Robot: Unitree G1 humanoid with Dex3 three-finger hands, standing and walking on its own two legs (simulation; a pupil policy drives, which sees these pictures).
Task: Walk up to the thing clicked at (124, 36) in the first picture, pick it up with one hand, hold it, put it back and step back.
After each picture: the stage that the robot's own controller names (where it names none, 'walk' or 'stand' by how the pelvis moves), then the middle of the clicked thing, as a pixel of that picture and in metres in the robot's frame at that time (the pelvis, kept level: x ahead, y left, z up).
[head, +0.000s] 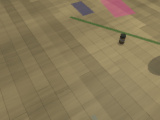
stand; (122, 38) +1.48 -0.51 -0.72
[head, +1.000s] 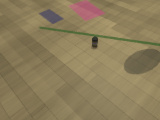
walk; (94, 42) +1.43 -0.06 -0.70
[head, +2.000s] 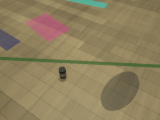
walk; (62, 72) +0.95 +0.22 -0.71
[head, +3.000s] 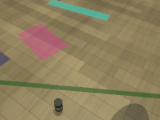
walk; (58, 105) +0.61 +0.17 -0.70
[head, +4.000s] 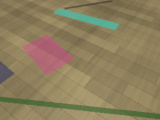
stand; out of the picture +0.45 +0.17 -0.71
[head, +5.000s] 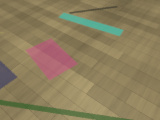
stand; out of the picture +0.42 +0.15 -0.72
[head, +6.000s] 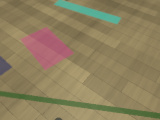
stand; out of the picture +0.42 +0.19 -0.71
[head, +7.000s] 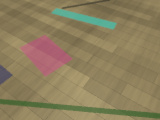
stand; out of the picture +0.44 +0.18 -0.72
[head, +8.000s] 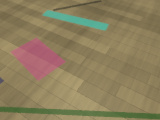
stand; out of the picture +0.40 +0.19 -0.72
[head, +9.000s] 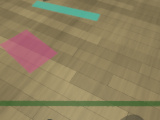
stand; out of the picture +0.42 +0.23 -0.71
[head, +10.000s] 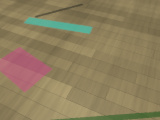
stand; out of the picture +0.34 +0.24 -0.72
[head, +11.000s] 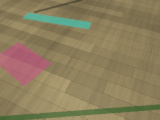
stand; out of the picture +0.38 +0.25 -0.72
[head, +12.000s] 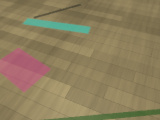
stand; out of the picture +0.35 +0.26 -0.73
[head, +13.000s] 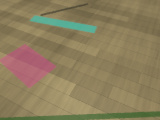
stand; out of the picture +0.37 +0.22 -0.73
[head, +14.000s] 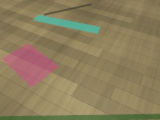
stand; out of the picture +0.37 +0.21 -0.73
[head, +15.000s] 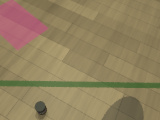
go down; (41, 108) +0.41 +0.22 -0.63
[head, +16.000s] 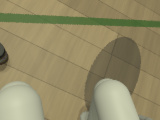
go down; out of the picture +0.44 +0.32 -0.30
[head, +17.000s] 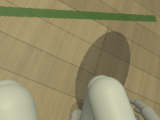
close in; out of the picture +0.43 +0.33 -0.28
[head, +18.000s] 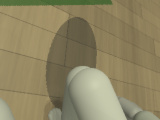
close; out of the picture +0.39 +0.37 -0.22
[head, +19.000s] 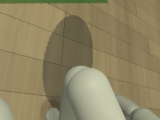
lift; out of the picture +0.36 +0.37 -0.22
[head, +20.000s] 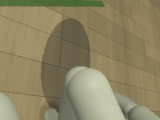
lift; out of the picture +0.35 +0.36 -0.21
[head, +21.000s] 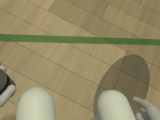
lift; out of the picture +0.31 +0.27 -0.05
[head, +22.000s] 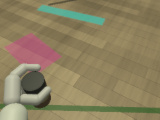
hold; (37, 90) +0.33 +0.16 +0.04
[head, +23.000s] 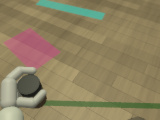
hold; (33, 92) +0.33 +0.18 +0.01
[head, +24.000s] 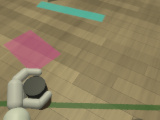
crouch; (38, 93) +0.33 +0.16 +0.01
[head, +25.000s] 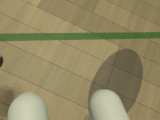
crouch; out of the picture +0.43 +0.29 -0.09
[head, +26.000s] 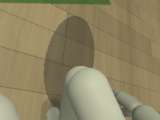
lower; out of the picture +0.36 +0.39 -0.22
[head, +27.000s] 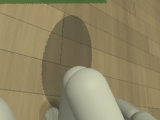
lower; out of the picture +0.37 +0.38 -0.22
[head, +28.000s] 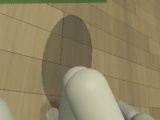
lower; out of the picture +0.37 +0.38 -0.22
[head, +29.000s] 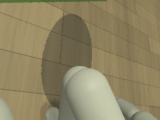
lower; out of the picture +0.37 +0.39 -0.21
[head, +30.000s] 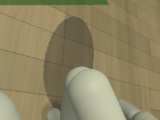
loosen; out of the picture +0.36 +0.37 -0.21
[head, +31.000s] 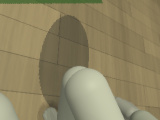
withdraw; out of the picture +0.36 +0.37 -0.22
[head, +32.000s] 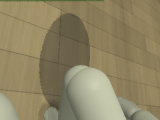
withdraw; out of the picture +0.35 +0.37 -0.21
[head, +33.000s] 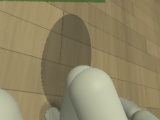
withdraw; out of the picture +0.35 +0.37 -0.20
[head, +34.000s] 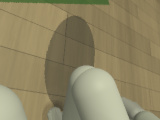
withdraw; out of the picture +0.36 +0.37 -0.20
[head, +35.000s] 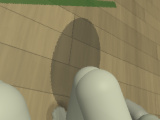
stand; out of the picture +0.36 +0.37 -0.21
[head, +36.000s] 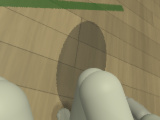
stand; out of the picture +0.36 +0.36 -0.21
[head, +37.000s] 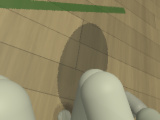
stand; out of the picture +0.36 +0.36 -0.21
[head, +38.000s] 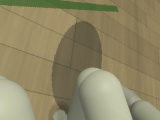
withdraw; out of the picture +0.36 +0.37 -0.20
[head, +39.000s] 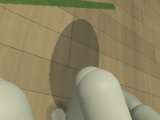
stand; out of the picture +0.36 +0.36 -0.20
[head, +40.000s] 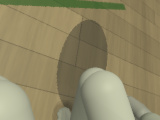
stand; out of the picture +0.36 +0.36 -0.21
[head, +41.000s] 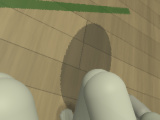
stand; out of the picture +0.37 +0.36 -0.21
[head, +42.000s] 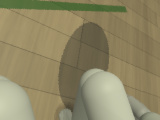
stand; out of the picture +0.36 +0.36 -0.21
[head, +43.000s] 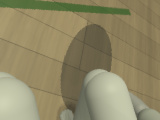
stand; out of the picture +0.37 +0.36 -0.21
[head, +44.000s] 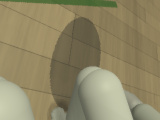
stand; out of the picture +0.36 +0.37 -0.21
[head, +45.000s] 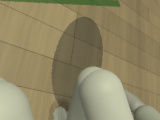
stand; out of the picture +0.36 +0.37 -0.21
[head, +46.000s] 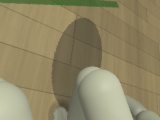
stand; out of the picture +0.36 +0.36 -0.21
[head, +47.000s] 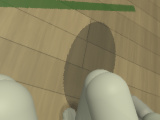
stand; out of the picture +0.37 +0.36 -0.21
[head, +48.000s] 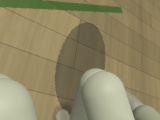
withdraw; out of the picture +0.36 +0.36 -0.20
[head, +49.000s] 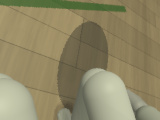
stand; out of the picture +0.36 +0.36 -0.21
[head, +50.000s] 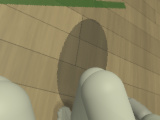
stand; out of the picture +0.36 +0.36 -0.21
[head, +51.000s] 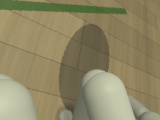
stand; out of the picture +0.36 +0.36 -0.21
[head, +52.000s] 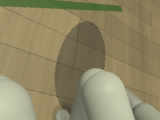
stand; out of the picture +0.36 +0.36 -0.20
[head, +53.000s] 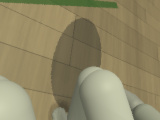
stand; out of the picture +0.36 +0.36 -0.20
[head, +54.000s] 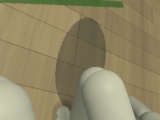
stand; out of the picture +0.36 +0.36 -0.21
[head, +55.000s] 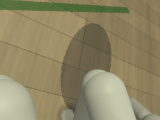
stand; out of the picture +0.36 +0.36 -0.21
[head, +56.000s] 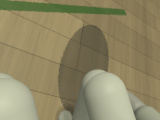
stand; out of the picture +0.36 +0.36 -0.21
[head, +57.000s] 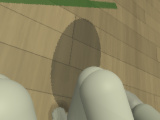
stand; out of the picture +0.36 +0.36 -0.20
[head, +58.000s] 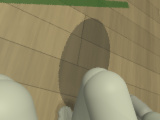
stand; out of the picture +0.36 +0.36 -0.21
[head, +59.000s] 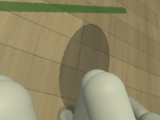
stand; out of the picture +0.36 +0.36 -0.21
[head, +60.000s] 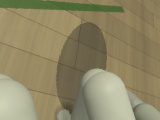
stand; out of the picture +0.36 +0.36 -0.21
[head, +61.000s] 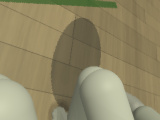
stand; out of the picture +0.36 +0.36 -0.21
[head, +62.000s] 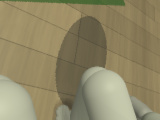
stand; out of the picture +0.36 +0.36 -0.21
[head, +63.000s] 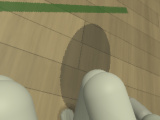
stand; out of the picture +0.36 +0.36 -0.21
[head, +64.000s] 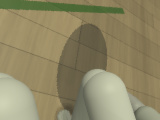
stand; out of the picture +0.36 +0.36 -0.21
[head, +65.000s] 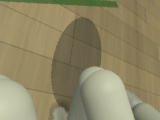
stand; out of the picture +0.36 +0.36 -0.20
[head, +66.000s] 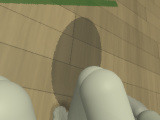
stand; out of the picture +0.36 +0.36 -0.21
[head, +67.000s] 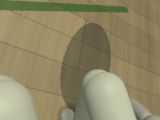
stand; out of the picture +0.36 +0.36 -0.21
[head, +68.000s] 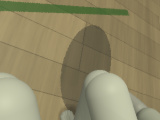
stand; out of the picture +0.36 +0.36 -0.21
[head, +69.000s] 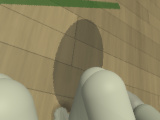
stand; out of the picture +0.36 +0.36 -0.20
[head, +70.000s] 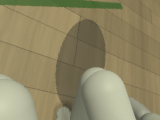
stand; out of the picture +0.36 +0.36 -0.21
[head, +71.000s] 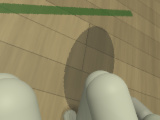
stand; out of the picture +0.37 +0.36 -0.21
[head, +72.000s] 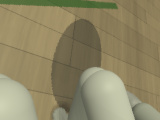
stand; out of the picture +0.36 +0.37 -0.20
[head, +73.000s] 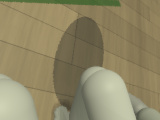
stand; out of the picture +0.36 +0.37 -0.21
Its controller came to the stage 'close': yes
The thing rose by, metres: 0.71
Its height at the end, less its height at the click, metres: +0.00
